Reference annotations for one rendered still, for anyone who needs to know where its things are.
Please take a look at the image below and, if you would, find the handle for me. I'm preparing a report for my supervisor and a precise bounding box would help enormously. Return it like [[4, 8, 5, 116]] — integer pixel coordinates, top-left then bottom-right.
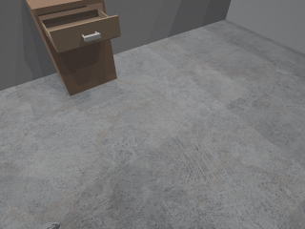
[[82, 31, 101, 42]]

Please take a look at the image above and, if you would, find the drawer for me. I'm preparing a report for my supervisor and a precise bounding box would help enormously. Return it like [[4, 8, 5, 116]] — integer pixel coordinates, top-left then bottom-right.
[[40, 9, 121, 53]]

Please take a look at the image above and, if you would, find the cabinet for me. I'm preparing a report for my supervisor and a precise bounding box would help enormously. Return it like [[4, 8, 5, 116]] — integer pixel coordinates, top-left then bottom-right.
[[25, 0, 117, 96]]

